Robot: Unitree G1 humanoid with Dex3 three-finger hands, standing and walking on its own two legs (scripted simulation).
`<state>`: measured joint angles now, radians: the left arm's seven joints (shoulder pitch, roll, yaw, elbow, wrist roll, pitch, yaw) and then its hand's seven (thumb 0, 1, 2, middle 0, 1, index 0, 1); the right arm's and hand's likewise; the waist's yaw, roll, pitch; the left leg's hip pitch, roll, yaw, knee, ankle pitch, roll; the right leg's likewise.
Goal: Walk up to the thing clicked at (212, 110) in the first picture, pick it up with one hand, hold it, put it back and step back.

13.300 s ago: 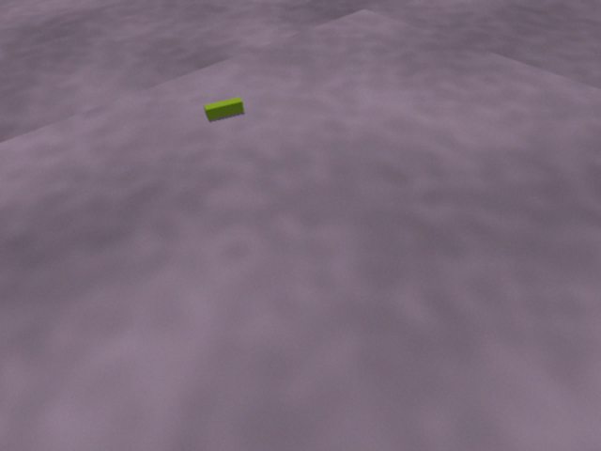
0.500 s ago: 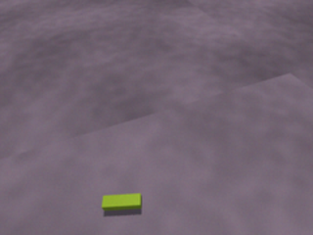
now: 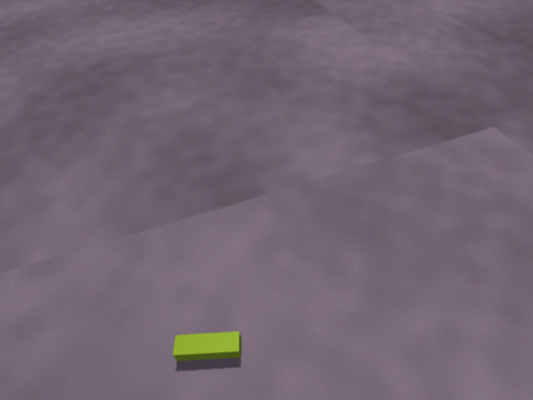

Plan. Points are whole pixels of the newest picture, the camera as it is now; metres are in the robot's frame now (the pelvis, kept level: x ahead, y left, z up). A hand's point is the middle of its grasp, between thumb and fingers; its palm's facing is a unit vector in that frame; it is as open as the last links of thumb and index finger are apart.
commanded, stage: stand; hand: left
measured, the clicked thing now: (208, 346) +0.46 +0.26 -0.75
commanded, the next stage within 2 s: walk up in 0.12 s
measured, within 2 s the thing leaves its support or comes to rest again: neither
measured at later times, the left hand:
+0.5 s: hand out of the picture +0.07 +0.31 -0.19, palm faces -0.02 -0.92 -0.39, open 7.4 cm
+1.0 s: hand out of the picture -0.08 +0.27 -0.15, palm faces -0.04 -0.91 -0.41, open 7.4 cm
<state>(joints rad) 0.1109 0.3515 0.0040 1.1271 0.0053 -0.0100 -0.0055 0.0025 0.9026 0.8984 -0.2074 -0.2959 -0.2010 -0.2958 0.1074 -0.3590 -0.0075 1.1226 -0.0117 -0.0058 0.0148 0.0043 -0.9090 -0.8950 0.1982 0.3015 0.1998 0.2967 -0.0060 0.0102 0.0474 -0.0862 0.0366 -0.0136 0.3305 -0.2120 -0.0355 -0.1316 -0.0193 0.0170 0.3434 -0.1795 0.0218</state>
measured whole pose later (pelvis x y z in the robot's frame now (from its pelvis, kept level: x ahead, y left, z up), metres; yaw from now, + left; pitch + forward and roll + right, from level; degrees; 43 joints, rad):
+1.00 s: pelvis -0.19 +0.01 -0.02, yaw -2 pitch -1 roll +1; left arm 0.15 0.34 0.07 0.80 0.04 0.06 0.01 0.00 0.90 0.90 -0.21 -0.30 -0.20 -0.30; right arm 0.16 -0.41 -0.05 0.85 0.00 0.04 -0.03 0.00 -0.91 -0.89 0.20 0.30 0.20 0.30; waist 0.01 0.02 0.16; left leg -0.41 -0.09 -0.10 1.06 -0.54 -0.02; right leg -0.31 0.00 0.02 0.63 -0.30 -0.02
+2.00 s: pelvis -0.34 +0.00 -0.02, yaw +1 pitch -3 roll +0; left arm 0.16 0.36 0.05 0.97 0.02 -0.04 -0.01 0.00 0.90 0.90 -0.21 -0.30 -0.20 -0.30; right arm 0.20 -0.36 -0.04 0.97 -0.02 -0.01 0.01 0.01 -0.91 -0.89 0.20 0.30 0.20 0.30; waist 0.00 0.02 0.06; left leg -0.27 -0.01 -0.05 0.70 -0.46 0.01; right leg -0.19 -0.01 -0.03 0.56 -0.32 -0.01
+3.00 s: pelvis -0.33 +0.00 +0.00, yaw +1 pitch -2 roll +0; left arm 0.09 0.34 0.01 1.15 0.01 -0.01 -0.01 0.00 0.90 0.90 -0.21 -0.30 -0.20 -0.30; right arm 0.09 -0.35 -0.01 1.14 -0.01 -0.02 0.02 0.01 -0.91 -0.90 0.20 0.30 0.20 0.30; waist -0.01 0.01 0.06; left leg -0.12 0.01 -0.01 0.32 -0.16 -0.01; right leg -0.08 -0.01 -0.01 0.32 -0.20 0.00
